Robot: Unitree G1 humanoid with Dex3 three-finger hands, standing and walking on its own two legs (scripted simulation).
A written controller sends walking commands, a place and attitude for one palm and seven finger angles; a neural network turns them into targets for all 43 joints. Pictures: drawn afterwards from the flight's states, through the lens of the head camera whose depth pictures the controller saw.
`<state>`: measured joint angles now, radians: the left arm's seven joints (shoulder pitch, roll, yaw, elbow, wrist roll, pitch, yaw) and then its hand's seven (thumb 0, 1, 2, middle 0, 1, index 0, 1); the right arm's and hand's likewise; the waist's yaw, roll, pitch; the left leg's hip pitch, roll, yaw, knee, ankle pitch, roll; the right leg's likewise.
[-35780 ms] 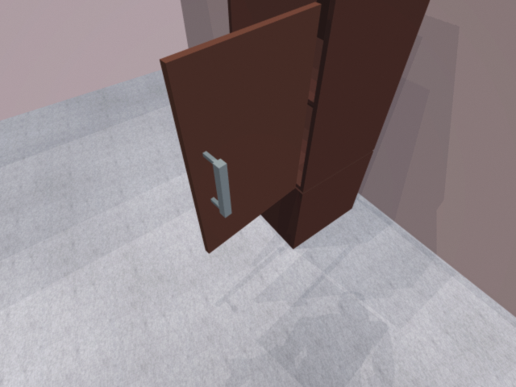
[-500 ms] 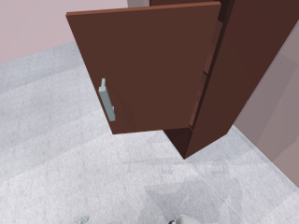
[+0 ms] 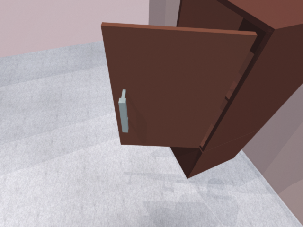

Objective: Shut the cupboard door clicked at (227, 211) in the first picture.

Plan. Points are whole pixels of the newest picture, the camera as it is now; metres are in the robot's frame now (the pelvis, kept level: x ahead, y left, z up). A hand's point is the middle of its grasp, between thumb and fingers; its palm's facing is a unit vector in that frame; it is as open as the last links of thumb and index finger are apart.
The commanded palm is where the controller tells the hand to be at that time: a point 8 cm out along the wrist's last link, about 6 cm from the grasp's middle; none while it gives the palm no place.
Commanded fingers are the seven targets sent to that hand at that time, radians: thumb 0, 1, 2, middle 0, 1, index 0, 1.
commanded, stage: come to a stop and stand still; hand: left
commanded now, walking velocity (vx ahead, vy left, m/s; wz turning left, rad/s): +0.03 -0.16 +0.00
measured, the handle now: (124, 112) +0.48 +0.15 -0.04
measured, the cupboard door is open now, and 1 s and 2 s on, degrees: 65 65 65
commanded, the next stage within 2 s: look again from close up in 0.62 s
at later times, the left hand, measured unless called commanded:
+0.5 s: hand out of the picture -0.02 +0.13 -0.17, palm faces +0.00 -0.98 -0.18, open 7.3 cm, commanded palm none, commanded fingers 0.00 0.90 0.90 -0.20 -0.30 -0.20 -0.30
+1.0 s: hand out of the picture +0.00 +0.18 -0.18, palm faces +0.03 -0.97 -0.23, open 7.4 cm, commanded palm none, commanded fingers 0.00 0.90 0.90 -0.20 -0.30 -0.20 -0.30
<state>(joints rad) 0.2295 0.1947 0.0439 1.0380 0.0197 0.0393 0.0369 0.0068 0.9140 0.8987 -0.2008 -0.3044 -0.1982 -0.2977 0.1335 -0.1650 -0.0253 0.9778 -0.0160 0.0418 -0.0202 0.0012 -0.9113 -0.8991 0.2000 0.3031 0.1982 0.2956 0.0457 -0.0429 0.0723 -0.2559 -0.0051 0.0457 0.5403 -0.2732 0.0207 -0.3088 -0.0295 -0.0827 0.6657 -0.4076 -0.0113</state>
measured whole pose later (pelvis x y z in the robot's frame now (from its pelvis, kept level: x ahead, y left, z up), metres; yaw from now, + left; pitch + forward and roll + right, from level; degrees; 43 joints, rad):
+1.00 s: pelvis -0.02 -0.01 +0.00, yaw +0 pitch -1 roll -1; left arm 0.30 0.20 0.02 1.00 0.03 -0.01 0.05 0.01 0.91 0.90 -0.20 -0.30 -0.20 -0.30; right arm 0.21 -0.17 -0.04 1.01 -0.01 -0.01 -0.03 0.01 -0.91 -0.90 0.20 0.30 0.20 0.30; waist 0.01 -0.02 0.02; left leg -0.31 0.03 0.03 0.60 -0.27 0.00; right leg -0.15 0.00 -0.01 0.55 -0.38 0.01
